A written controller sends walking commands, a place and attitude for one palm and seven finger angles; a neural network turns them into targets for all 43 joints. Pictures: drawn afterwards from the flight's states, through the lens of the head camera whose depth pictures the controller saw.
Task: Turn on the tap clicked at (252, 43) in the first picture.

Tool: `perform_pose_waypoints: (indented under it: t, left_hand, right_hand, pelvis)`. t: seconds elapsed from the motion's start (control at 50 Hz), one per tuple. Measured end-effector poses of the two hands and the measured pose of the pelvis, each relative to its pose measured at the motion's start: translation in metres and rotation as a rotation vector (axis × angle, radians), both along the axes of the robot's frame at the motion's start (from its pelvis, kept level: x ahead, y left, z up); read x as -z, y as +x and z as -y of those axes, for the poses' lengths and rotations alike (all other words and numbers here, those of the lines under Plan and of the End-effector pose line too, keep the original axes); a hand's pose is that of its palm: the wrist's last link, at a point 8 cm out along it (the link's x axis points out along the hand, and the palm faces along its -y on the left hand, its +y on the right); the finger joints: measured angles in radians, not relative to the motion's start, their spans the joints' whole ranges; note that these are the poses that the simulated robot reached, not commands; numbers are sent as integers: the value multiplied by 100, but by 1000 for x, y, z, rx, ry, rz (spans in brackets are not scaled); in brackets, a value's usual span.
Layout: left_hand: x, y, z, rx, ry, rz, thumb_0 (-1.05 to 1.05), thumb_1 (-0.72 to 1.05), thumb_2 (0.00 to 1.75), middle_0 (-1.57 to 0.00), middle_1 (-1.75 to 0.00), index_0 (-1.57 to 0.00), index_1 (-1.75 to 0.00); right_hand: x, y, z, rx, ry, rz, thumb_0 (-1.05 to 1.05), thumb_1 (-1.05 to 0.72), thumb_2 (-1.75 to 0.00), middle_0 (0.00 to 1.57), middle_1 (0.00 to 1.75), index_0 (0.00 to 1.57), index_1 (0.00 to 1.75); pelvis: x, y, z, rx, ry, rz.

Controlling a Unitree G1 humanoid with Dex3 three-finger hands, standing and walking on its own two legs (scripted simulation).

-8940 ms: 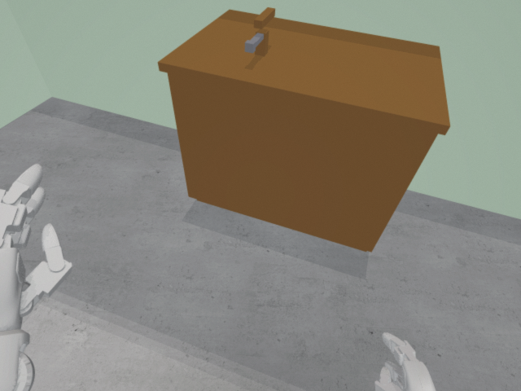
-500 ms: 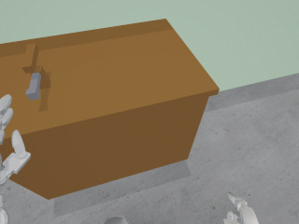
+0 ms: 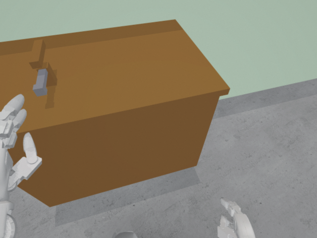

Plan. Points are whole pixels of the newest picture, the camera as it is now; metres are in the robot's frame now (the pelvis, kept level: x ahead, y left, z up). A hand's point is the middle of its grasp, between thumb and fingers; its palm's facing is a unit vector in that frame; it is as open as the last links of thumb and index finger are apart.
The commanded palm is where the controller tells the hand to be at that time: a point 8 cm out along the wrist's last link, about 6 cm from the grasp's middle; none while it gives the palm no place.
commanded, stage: come to a stop and stand still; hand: left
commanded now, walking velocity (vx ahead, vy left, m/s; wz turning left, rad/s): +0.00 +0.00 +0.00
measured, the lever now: (40, 89) +0.49 +0.41 +0.08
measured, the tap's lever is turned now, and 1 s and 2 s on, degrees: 0 0 0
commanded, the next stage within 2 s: look again from close up in 0.50 s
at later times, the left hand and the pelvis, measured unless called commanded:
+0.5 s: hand (29, 173) +0.19 +0.24 +0.17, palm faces +0.39 -0.84 -0.38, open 7.4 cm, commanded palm +0.14 +0.28 +0.18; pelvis -0.02 +0.00 +0.00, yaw +0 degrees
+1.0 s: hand (0, 148) +0.23 +0.32 +0.17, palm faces +0.38 -0.84 -0.39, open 7.4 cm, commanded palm +0.17 +0.33 +0.18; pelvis +0.01 +0.06 +0.01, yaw -1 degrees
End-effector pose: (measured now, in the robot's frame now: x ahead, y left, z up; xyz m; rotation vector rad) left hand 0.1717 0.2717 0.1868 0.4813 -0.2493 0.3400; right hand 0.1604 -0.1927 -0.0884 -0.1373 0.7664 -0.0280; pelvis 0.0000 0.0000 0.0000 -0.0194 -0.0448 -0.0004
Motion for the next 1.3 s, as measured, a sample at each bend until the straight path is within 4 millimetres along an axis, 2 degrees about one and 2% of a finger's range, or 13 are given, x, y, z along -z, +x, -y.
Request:
perform_pose_waypoints:
  t: [0.14,0.26,0.4,0.48,0.6,0.64,0.7,0.76,0.84,0.88,1.06,1.18,1.3]
  left_hand:
    - [2,-9,-9,-21,-17,36,1,88,90,-21,-30,-21,-30]
    - [13,-13,-14,-38,-37,18,1,89,90,-21,-30,-21,-30]
    - [8,-23,1,-1,-25,32,1,89,90,-21,-30,-21,-30]
    - [4,-25,-2,2,-18,39,1,89,90,-21,-30,-21,-30]
    - [9,-21,-19,-37,-33,16,1,89,90,-21,-30,-21,-30]
    - [-1,-10,-37,-40,71,44,1,88,90,-21,-30,-21,-30]
    - [-8,5,-69,-86,57,121,1,88,90,-21,-31,-21,-30]
    - [-1,14,-71,-62,-26,127,1,89,90,-21,-30,-20,-30]
    - [15,18,-47,76,-79,57,1,89,90,-20,-30,-20,-30]
    - [19,18,-45,122,-63,33,1,89,90,-20,-30,-20,-30]
    - [-3,21,-95,-23,2,146,1,88,90,-21,-30,-21,-30]
    - [7,35,-78,-14,-83,132,1,89,90,-20,-30,-20,-30]
    - [17,54,-67,7,-64,69,1,89,90,-21,-30,-20,-30]
  right_hand:
    - [2,-34,41,78,-124,-77,2,-90,-90,20,30,21,30]
    - [-13,-46,54,105,-170,-45,2,-90,-90,20,30,20,30]
    - [-13,-42,46,75,-138,1,1,-90,-90,20,30,20,30]
    - [-11,-40,37,69,-121,5,1,-90,-90,20,30,21,30]
    - [-11,-37,22,64,-104,-7,1,-90,-90,20,30,21,30]
    - [-11,-37,18,23,-125,-10,1,-90,-90,20,30,21,30]
    - [-13,-37,11,-1,-125,-11,1,-90,-90,20,30,21,30]
    - [-21,-35,4,14,-120,26,2,-90,-90,20,30,21,30]
    - [-30,-29,-7,44,-118,68,2,-90,-90,20,30,21,30]
    - [-33,-24,-14,48,-121,74,2,-90,-90,20,30,21,30]
    - [-37,12,-42,-45,-129,79,2,-90,-90,20,30,21,30]
    - [-36,39,-47,-61,-109,110,1,-90,-90,20,30,21,30]
    - [-32,54,-37,-25,-101,116,1,-90,-90,20,30,21,30]
  pelvis:
    - [1,-6,0,-15,-1,-3]
    - [-2,-16,1,4,11,-4]
    - [-2,-25,4,5,4,-9]
    - [-1,-25,1,7,-4,-8]
    - [-4,-20,-6,9,-3,-12]
    - [-3,-23,-7,4,-9,-18]
    - [-3,-26,-13,25,-16,-17]
    - [-5,-22,-28,42,-8,-11]
    - [-7,-11,-47,47,0,-19]
    - [-7,-7,-51,39,6,-21]
    - [-7,12,-58,18,-3,-34]
    - [-5,27,-60,18,-6,-39]
    - [0,42,-51,16,-5,-34]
